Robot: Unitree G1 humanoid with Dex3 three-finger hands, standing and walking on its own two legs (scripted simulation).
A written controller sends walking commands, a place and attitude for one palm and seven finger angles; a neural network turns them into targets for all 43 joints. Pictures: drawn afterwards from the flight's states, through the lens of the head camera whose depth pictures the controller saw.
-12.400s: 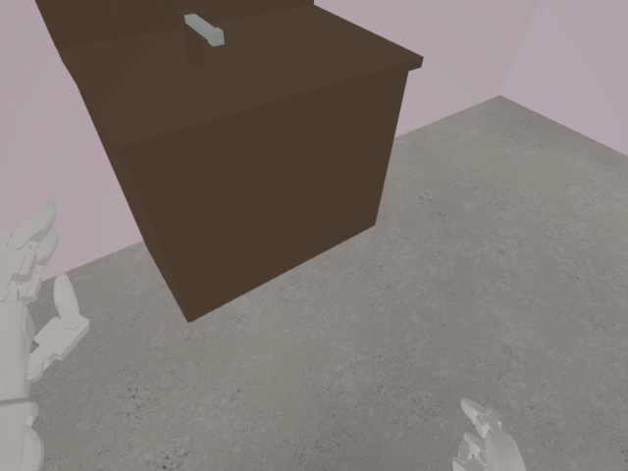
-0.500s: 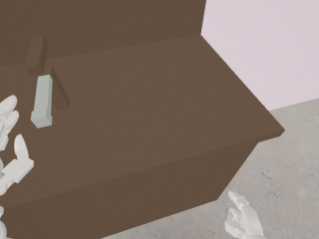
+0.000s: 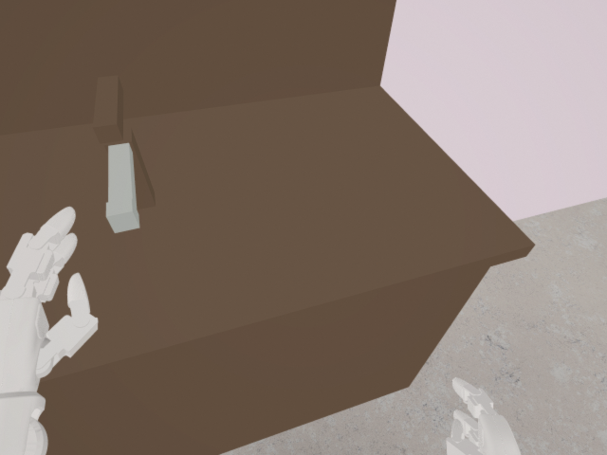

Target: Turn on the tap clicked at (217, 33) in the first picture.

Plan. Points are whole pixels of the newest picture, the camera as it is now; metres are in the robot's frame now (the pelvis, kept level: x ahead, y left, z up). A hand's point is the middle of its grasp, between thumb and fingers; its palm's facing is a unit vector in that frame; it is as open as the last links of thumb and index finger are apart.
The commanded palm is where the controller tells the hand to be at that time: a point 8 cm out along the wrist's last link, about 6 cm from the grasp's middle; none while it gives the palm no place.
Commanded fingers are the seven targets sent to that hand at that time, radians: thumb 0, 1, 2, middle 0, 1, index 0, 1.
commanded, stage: come to a stop and stand still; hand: left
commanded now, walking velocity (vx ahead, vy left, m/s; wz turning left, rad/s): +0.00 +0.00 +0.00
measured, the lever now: (123, 215) +0.33 +0.25 +0.16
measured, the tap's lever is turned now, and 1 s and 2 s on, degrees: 1 1 2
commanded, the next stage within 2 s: look again from close up in 0.32 s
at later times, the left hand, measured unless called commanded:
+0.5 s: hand (61, 305) +0.22 +0.27 +0.14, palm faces +0.40 -0.84 -0.36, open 7.4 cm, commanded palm +0.16 +0.30 +0.18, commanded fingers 0.00 0.90 0.90 -0.20 -0.30 -0.20 -0.30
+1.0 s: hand (71, 290) +0.23 +0.26 +0.16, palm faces +0.41 -0.85 -0.34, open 7.4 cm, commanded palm +0.17 +0.29 +0.18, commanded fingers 0.00 0.90 0.90 -0.20 -0.30 -0.20 -0.30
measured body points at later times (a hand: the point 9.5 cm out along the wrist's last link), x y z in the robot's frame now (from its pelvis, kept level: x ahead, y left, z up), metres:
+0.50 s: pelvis +0.01 +0.01 +0.00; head +0.03 +0.04 +0.45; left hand +0.20 +0.32 +0.16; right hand +0.20 -0.19 -0.07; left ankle +0.04 +0.09 -0.74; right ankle +0.02 -0.13 -0.74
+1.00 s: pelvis +0.02 +0.00 +0.00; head +0.05 +0.03 +0.45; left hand +0.20 +0.30 +0.18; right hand +0.22 -0.20 -0.06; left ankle +0.04 +0.09 -0.74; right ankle +0.02 -0.13 -0.74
